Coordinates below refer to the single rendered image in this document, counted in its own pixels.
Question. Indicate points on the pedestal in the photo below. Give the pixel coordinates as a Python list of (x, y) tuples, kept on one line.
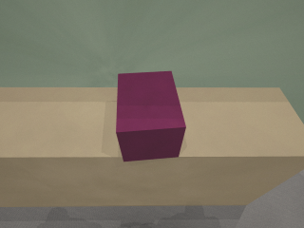
[(59, 148)]

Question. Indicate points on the carton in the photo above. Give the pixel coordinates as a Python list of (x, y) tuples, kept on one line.
[(149, 119)]

